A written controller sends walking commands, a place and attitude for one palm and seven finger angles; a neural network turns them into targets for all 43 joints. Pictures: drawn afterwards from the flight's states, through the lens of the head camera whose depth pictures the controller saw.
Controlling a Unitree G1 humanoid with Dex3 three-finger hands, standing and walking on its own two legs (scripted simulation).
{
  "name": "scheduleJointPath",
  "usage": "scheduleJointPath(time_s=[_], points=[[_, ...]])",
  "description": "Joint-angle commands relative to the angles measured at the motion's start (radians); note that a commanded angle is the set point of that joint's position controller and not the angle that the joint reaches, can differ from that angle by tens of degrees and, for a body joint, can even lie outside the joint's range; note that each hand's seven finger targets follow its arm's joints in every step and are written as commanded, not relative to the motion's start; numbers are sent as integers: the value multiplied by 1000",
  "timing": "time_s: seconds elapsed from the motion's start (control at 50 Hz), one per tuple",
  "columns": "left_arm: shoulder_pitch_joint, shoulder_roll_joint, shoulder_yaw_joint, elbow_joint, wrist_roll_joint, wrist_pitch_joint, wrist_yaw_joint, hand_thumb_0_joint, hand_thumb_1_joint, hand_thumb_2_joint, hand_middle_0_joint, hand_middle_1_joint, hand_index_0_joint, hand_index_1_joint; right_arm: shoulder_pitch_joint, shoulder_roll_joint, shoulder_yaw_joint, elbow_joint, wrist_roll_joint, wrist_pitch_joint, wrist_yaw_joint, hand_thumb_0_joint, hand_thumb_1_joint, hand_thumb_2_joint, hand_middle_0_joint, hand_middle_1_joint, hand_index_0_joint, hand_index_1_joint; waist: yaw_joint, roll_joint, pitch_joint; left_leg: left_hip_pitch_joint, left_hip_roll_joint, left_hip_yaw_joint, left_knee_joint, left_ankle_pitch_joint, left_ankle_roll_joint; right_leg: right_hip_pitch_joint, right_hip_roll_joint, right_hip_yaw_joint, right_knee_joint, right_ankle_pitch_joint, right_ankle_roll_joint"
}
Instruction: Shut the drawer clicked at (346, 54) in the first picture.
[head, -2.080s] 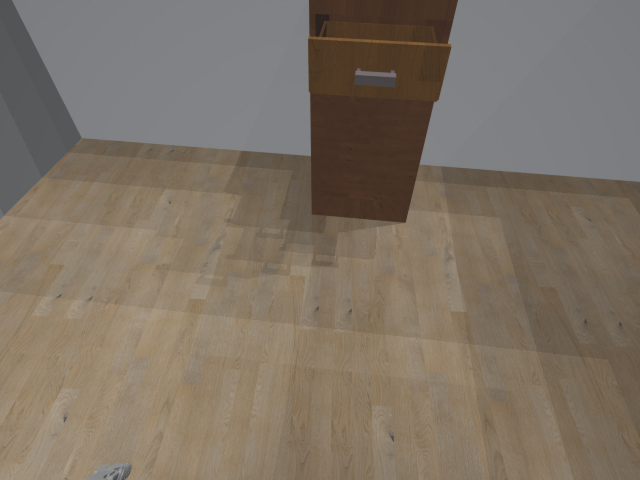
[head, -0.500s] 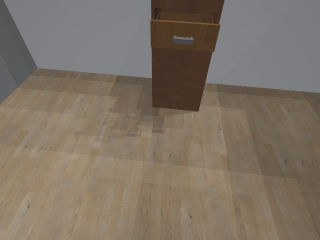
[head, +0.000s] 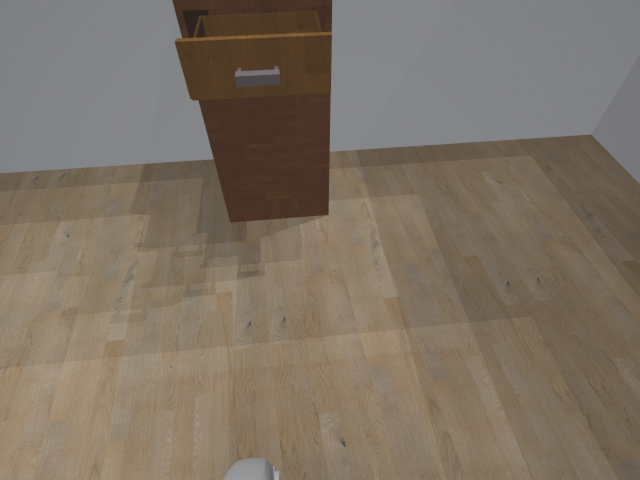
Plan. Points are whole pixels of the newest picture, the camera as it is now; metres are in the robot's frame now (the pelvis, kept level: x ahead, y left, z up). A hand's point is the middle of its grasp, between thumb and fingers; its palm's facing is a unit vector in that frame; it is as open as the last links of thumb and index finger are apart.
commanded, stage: walk to a spot facing it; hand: left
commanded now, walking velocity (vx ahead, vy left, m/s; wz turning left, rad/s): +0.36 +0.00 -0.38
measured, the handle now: (258, 74) +1.02 +0.26 +0.00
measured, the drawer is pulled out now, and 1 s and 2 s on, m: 0.20 0.20 0.20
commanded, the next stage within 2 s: turn to face it in 0.96 s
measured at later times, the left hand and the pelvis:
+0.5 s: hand (176, 397) +0.26 +0.27 -0.18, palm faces -0.17 -0.97 -0.17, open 7.4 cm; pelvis +0.21 +0.08 +0.00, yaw -16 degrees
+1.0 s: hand (298, 266) +0.54 +0.10 -0.17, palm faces -0.54 -0.82 -0.19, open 7.4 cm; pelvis +0.33 +0.03 -0.02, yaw -32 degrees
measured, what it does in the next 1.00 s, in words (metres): walks ahead, turning right: left foot, then right foot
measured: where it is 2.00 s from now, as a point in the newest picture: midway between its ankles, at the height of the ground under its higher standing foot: (315, 455)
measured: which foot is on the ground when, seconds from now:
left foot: up 0.00-0.32, down 0.34-0.92, up 0.94-1.00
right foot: down 0.00-0.34, up 0.36-0.90, down 0.92-1.00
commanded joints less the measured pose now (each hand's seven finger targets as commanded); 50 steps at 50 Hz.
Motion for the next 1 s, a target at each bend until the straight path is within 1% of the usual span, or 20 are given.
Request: scheduleJointPath(time_s=[0.0,0.12,0.2,0.24,0.28,0.3,0.32,0.34,0.36,0.4,0.46,0.64,0.78,0.82,0.86,0.88,0.9,0.92,0.94,0.98], points=[[75,173,44,-28,7,-31,21,0,900,900,-200,-300,-200,-300,-72,-49,-23,-121,-1,-36,5,0,-900,-900,200,300,200,300,-25,-78,37,-187,28,-33,-29,114,-28,60,-272,321,-295,201,-114],[126,151,41,0,8,-38,30,0,900,900,-200,-300,-200,-300,-199,-28,-20,-194,3,-45,14,0,-900,-900,200,300,200,300,10,-118,60,-261,18,-21,-185,168,-33,155,-257,298,-277,346,-116],[126,158,40,3,16,-30,39,0,900,900,-200,-300,-200,-300,-265,-9,-13,-227,9,-57,18,0,-900,-900,200,300,200,300,27,-145,72,-141,-15,5,-379,132,-12,162,-253,293,-234,474,-95],[95,174,47,-8,15,-27,40,0,900,900,-200,-300,-200,-300,-217,-17,-14,-221,12,-66,14,0,-900,-900,200,300,200,300,3,-163,49,16,-50,19,-482,94,10,126,-245,289,-179,570,-83],[52,186,57,-21,6,-28,38,0,900,900,-200,-300,-200,-300,9,-61,-27,-149,7,-77,-9,0,-900,-900,200,300,200,300,-100,-120,-49,352,-89,28,-627,171,33,29,-179,242,58,673,-43],[66,152,57,-26,-1,-27,30,0,900,900,-200,-300,-200,-300,173,-146,-47,-104,0,-80,-22,0,-900,-900,200,300,200,300,-154,0,-163,632,29,-78,-637,177,58,-122,-120,199,274,460,-11],[116,92,56,-42,-16,-22,15,0,900,900,-200,-300,-200,-300,282,-263,-74,-84,-13,-84,-27,0,-900,-900,200,300,200,300,-158,315,-273,803,370,-502,-744,174,159,-353,26,53,645,-204,46],[58,114,54,-62,-7,-22,17,0,900,900,-200,-300,-200,-300,268,-247,-58,-86,-1,-72,-28,0,-900,-900,200,300,200,300,-150,253,-231,681,429,-630,-877,58,203,-406,-8,115,817,-263,36],[6,116,58,-72,-2,-19,13,0,900,900,-200,-300,-200,-300,180,-189,-49,-104,-1,-72,-27,0,-900,-900,200,300,200,300,-116,128,-101,551,402,-550,-915,-37,209,-450,-72,112,872,-181,36],[-44,99,59,-70,11,-2,-7,0,900,900,-200,-300,-200,-300,58,-77,-17,-125,3,-86,-29,0,-900,-900,200,300,200,300,-55,107,27,323,321,-345,-939,-9,157,-440,-139,82,878,-49,53],[0,51,57,-60,19,45,-23,0,900,900,-200,-300,-200,-300,45,-29,-7,-109,5,-100,-32,0,-900,-900,200,300,200,300,-2,128,25,224,231,-70,-942,125,113,-373,-157,49,809,50,73],[-188,43,49,-133,18,80,-32,0,900,900,-200,-300,-200,-300,159,-64,-12,-63,10,-94,-41,0,-900,-900,200,300,200,300,-29,86,37,420,221,134,-877,613,137,-512,-166,-31,548,187,121],[-345,49,37,-178,11,74,-25,0,900,900,-200,-300,-200,-300,221,-87,-23,-39,-4,-56,-42,0,-900,-900,200,300,200,300,-90,146,47,507,253,204,-762,750,142,-404,-117,-102,273,71,87],[-316,65,41,-183,11,68,-19,0,900,900,-200,-300,-200,-300,208,-104,-32,-49,-4,-47,-40,0,-900,-900,200,300,200,300,-69,139,17,524,277,218,-684,837,134,-333,-98,-110,225,25,67],[-197,106,52,-155,13,50,-14,0,900,900,-200,-300,-200,-300,180,-125,-40,-71,3,-41,-36,0,-900,-900,200,300,200,300,-7,113,-67,494,263,243,-474,862,93,-130,-64,-124,103,65,46],[-87,162,66,-125,17,32,-8,0,900,900,-200,-300,-200,-300,177,-120,-38,-90,12,-37,-27,0,-900,-900,200,300,200,300,49,29,-144,342,241,255,-240,707,43,109,-115,-60,0,262,16],[-7,279,89,-113,15,17,8,0,900,900,-200,-300,-200,-300,200,-55,-26,-131,24,-32,-19,0,-900,-900,200,300,200,300,60,-231,-249,-2,58,252,66,-120,-32,376,-404,375,0,764,-117],[22,323,101,-103,-14,31,23,0,900,900,-200,-300,-200,-300,130,-51,-22,-156,24,-23,-33,0,-900,-900,200,300,200,300,68,-238,-288,-78,-4,84,230,-355,-43,357,-499,477,-48,997,-214],[-40,290,93,-117,-17,44,33,0,900,900,-200,-300,-200,-300,100,-51,-27,-162,23,-12,-40,0,-900,-900,200,300,200,300,36,-127,-188,-88,42,0,230,-290,-35,259,-469,372,-70,866,-220],[-178,237,79,-165,-13,47,38,0,900,900,-200,-300,-200,-300,82,-49,-24,-158,11,8,-33,0,-900,-900,200,300,200,300,-23,-122,-142,-64,64,-37,177,-152,-46,91,-370,324,-142,540,-135]])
